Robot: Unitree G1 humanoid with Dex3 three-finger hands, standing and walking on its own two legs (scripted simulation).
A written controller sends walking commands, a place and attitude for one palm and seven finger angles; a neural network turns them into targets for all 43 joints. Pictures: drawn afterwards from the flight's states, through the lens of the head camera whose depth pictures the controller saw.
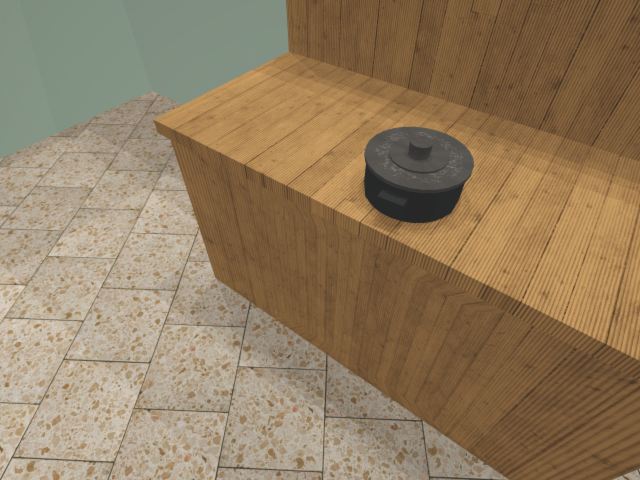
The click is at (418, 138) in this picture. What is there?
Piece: lid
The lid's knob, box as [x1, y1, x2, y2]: [409, 135, 432, 155]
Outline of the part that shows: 410,139 409,150 412,153 418,155 425,155 430,152 432,141 428,137 417,135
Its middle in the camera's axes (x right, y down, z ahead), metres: +0.19 -0.18 +0.74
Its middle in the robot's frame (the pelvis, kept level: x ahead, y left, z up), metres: +0.69 -0.15 +0.06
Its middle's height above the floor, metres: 0.83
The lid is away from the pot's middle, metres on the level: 0.00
